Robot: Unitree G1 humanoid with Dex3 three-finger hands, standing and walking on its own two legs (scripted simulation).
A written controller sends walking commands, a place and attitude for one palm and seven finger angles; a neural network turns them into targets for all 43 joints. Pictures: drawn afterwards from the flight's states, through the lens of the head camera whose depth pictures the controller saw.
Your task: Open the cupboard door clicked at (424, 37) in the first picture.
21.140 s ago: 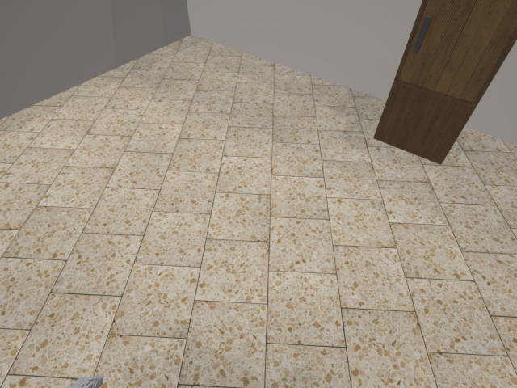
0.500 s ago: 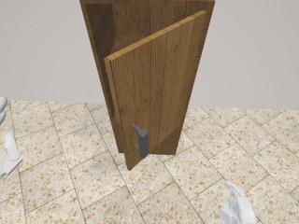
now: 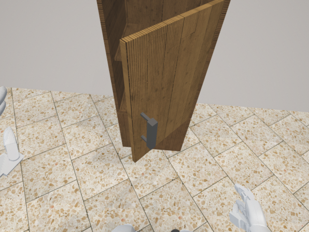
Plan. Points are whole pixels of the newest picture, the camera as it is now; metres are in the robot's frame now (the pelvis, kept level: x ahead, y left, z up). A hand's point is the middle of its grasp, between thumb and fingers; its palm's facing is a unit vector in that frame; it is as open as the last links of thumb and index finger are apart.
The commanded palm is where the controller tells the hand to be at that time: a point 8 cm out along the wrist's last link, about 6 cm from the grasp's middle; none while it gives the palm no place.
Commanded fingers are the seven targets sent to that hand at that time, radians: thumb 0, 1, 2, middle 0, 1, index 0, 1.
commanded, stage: step back with the hand held close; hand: left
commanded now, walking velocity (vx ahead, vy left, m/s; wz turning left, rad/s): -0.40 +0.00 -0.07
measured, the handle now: (147, 131) +0.44 +0.05 -0.08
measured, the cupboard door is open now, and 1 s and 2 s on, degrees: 48 48 48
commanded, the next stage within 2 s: stop stepping back and stand still in 0.46 s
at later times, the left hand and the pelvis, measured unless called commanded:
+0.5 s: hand (17, 193) +0.15 +0.22 +0.17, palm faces +0.23 -0.79 -0.56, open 7.4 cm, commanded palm +0.08 +0.27 +0.19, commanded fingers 0.00 0.90 0.90 -0.20 -0.30 -0.20 -0.30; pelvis -0.08 -0.02 +0.01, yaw -3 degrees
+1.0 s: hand out of the picture +0.01 +0.23 +0.18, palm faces +0.44 -0.80 -0.42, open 7.4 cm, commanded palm -0.04 +0.26 +0.19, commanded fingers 0.00 0.90 0.90 -0.20 -0.30 -0.20 -0.30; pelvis -0.20 -0.03 +0.01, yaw -2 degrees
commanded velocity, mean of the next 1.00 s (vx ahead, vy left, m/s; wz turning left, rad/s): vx -0.10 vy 0.01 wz -0.02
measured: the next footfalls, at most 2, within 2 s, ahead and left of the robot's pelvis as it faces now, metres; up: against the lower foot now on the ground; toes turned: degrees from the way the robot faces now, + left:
right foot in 0.22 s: -0.14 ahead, -0.12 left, +0.00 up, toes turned -5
left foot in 0.44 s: +0.03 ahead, +0.07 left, +0.00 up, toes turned -2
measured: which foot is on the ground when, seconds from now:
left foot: down 0.00-0.32, up 0.34-0.42, down 0.44-0.70, up 0.72-0.88, down 0.90-1.00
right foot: down 0.00-0.02, up 0.04-0.20, down 0.22-1.00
